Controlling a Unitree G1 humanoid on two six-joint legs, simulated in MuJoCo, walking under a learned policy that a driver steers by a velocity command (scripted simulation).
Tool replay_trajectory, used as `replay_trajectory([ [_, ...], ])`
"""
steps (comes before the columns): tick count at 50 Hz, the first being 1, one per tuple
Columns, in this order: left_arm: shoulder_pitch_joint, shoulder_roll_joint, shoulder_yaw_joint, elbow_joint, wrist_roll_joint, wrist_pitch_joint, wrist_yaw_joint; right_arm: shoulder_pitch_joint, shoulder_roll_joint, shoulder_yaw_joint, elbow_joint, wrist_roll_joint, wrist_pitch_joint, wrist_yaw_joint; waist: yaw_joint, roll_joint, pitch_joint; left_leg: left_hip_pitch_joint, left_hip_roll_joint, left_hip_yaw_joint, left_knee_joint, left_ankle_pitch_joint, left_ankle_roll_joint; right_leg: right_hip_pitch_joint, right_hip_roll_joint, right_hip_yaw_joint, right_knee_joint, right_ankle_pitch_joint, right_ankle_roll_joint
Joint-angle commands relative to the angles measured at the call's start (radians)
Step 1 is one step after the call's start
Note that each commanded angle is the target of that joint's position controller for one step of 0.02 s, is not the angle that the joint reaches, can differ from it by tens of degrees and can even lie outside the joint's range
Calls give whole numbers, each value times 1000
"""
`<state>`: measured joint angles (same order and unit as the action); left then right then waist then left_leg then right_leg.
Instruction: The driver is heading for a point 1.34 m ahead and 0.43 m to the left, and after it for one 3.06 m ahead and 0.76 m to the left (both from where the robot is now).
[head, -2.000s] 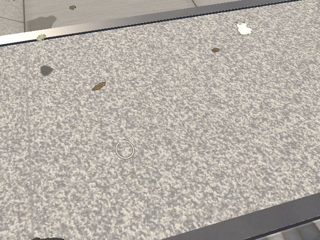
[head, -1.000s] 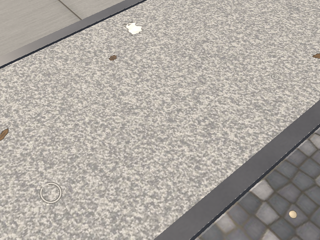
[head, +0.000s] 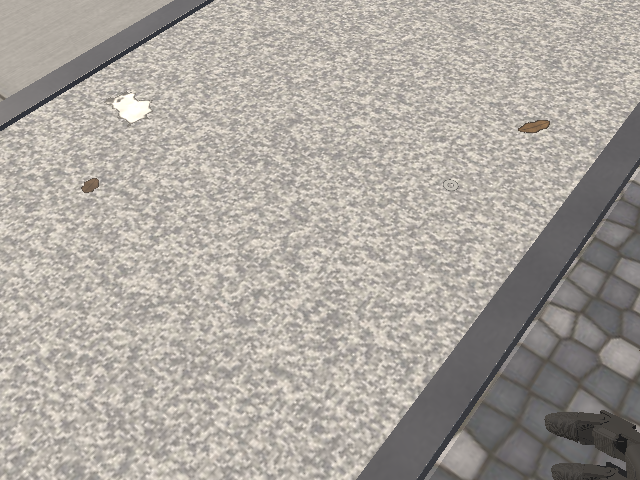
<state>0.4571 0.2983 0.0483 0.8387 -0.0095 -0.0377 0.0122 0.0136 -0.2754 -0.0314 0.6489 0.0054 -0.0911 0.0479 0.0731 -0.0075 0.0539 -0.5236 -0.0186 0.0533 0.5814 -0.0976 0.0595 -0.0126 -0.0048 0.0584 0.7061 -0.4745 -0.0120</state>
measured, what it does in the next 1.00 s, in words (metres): walks ahead: right foot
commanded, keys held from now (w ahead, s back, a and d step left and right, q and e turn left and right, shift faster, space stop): w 0.60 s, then w+q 0.40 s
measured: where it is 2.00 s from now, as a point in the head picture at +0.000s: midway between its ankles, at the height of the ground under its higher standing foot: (318, 282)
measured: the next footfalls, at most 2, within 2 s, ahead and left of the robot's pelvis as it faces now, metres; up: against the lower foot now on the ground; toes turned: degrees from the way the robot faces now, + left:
right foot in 0.48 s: +0.45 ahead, -0.14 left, +0.00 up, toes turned -1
left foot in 1.04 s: +0.73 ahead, +0.11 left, +0.00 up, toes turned +14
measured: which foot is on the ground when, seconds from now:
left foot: down 0.00-0.50, up 0.52-1.00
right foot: up 0.00-0.46, down 0.48-1.00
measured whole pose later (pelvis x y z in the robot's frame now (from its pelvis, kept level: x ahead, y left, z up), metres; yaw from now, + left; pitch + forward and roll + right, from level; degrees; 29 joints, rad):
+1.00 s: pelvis +0.56 -0.02 +0.01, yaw +10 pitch +2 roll -2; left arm 0.32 0.29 0.06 0.86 -0.01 -0.06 0.01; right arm 0.09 -0.26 -0.03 0.70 0.02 -0.04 0.06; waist 0.07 0.03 0.03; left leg -0.58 0.04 0.03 0.60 -0.06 0.06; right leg 0.12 0.02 -0.20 0.25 -0.39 0.01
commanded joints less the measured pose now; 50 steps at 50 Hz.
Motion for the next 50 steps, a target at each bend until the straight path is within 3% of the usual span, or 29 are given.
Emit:
replay_trajectory([
  [1,-22,141,23,-109,-33,-52,-13,369,-178,-59,42,6,8,-18,-191,188,-336,850,378,-710,-285,-364,230,-696,11,101,663,-48,-11],
  [2,-106,147,20,-137,-43,-60,-16,298,-159,-52,34,7,12,-23,-165,115,-200,684,344,-574,-310,-333,200,-707,-43,54,627,32,-23],
  [3,-150,130,17,-146,-28,-63,-14,244,-142,-46,35,-3,10,-22,-129,51,-105,525,305,-477,-345,-238,189,-685,-82,28,556,102,-22],
  [4,-138,122,23,-137,-13,-55,-11,208,-116,-39,30,-16,2,-20,-90,66,-77,425,265,-404,-374,-156,176,-622,-117,34,502,155,-22],
  [5,-103,103,20,-122,-11,-43,-11,186,-110,-38,30,-20,-2,-19,-64,90,-73,361,245,-366,-405,-122,181,-568,-128,35,483,183,-15],
  [7,-77,70,14,-107,-6,-23,-6,181,-110,-40,46,-9,-18,-16,-40,92,-59,292,232,-296,-450,-59,201,-544,-138,20,439,206,6],
  [11,-220,61,9,-153,11,-26,-2,221,-142,-47,83,-5,-23,-28,-68,60,2,297,209,-198,-489,23,196,-636,-152,10,221,413,43],
  [14,-334,34,-3,-177,6,-44,-16,264,-166,-51,101,4,-12,-37,-114,46,16,317,180,-127,-482,57,161,-588,-117,-26,0,567,44],
  [16,-398,31,-7,-195,-1,-50,-27,315,-185,-55,124,11,-4,-39,-144,44,22,360,200,-127,-470,42,157,-569,-98,-39,-78,600,43],
  [19,-459,50,-2,-224,-7,-55,-44,356,-196,-59,152,18,15,-41,-156,50,32,481,250,-148,-420,61,145,-600,-86,-26,-158,542,15],
  [22,-421,81,9,-225,-6,-59,-54,353,-210,-66,166,20,35,-48,-116,75,0,572,280,-163,-326,209,117,-531,-58,-41,-202,413,-26],
  [23,-340,103,22,-205,-4,-60,-52,332,-213,-65,165,19,41,-49,-63,76,-50,571,254,-136,-219,366,97,-411,-27,-71,-232,400,-50],
  [24,-190,151,48,-161,-1,-60,-43,337,-183,-52,163,11,46,-51,5,57,-158,511,197,-91,-25,439,67,-187,-17,-83,-232,411,-82],
  [25,-10,232,69,-133,8,-54,-32,354,-119,-24,133,-19,43,-54,60,-77,-330,312,129,-40,309,170,25,118,-214,139,-191,451,-149],
  [26,8,289,79,-116,10,-51,-40,478,-19,3,121,-2,21,-46,-19,-339,-420,-74,-52,-77,602,-457,-30,389,-385,615,-328,193,-299],
  [27,-8,174,50,-131,0,-53,-42,401,-136,-20,133,20,3,-40,30,-198,-362,-188,0,-188,698,-479,-21,358,-365,636,-395,75,-268],
  [28,-74,142,38,-138,2,-54,-40,307,-176,-33,105,39,-8,-35,23,-141,-231,-237,47,-165,699,-387,-8,247,-337,488,-407,130,-231],
  [29,-137,131,33,-145,6,-54,-39,259,-162,-29,96,31,-13,-39,-4,-58,-164,-211,94,-136,659,-299,-13,125,-299,386,-423,258,-217],
  [30,-178,109,27,-148,11,-54,-41,236,-153,-32,91,13,-11,-40,-27,-41,-110,-187,123,-129,602,-241,-23,31,-265,312,-450,358,-215],
  [31,-201,92,22,-149,21,-58,-39,260,-141,-33,99,15,-1,-37,-56,-67,-106,-127,147,-139,578,-199,-30,-27,-247,254,-478,411,-209],
  [32,-208,85,22,-145,20,-64,-39,283,-123,-31,110,19,11,-36,-68,-76,-105,-95,152,-137,560,-179,-39,-59,-236,212,-507,437,-212],
  [35,-200,105,31,-112,20,-82,-32,259,-90,-26,105,20,39,-41,-75,-58,-52,-126,149,-153,489,-112,-66,-116,-235,90,-567,512,-218],
  [37,-189,113,35,-93,25,-82,-24,212,-86,-27,90,17,42,-42,-63,-47,-26,-170,139,-171,394,-13,-77,-103,-227,22,-586,535,-207],
  [41,-189,128,36,-73,20,-76,-13,110,-63,-19,59,13,31,-24,-27,-45,5,-125,117,-110,160,186,-69,-91,-198,-111,-608,543,-164],
  [45,-128,148,44,-29,6,-55,-6,5,-51,-13,2,14,29,-2,12,-26,40,-167,106,-72,46,171,-38,44,-246,-158,-573,590,-152],
  [48,-140,171,54,-22,-4,-28,2,-5,-71,-23,-35,14,31,16,-13,-44,25,-151,73,-23,15,37,5,140,-274,-190,-468,827,-124],
  [50,-161,198,63,-32,-5,-10,14,95,-112,-47,-29,13,39,18,-78,-79,-59,7,4,39,28,-62,46,152,-266,-221,-285,1153,-99],
])
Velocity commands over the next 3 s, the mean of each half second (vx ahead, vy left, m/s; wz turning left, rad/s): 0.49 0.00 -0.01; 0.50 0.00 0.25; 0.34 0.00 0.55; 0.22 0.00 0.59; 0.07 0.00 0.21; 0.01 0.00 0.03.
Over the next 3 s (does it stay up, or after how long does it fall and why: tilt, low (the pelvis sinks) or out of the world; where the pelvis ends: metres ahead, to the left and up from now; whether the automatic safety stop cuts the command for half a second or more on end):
stays up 0.94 0.17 0.02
